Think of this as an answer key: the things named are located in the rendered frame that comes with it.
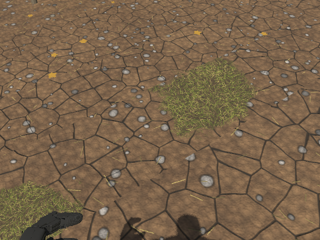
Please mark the robot left hand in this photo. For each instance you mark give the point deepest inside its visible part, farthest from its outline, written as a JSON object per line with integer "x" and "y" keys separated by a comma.
{"x": 51, "y": 223}

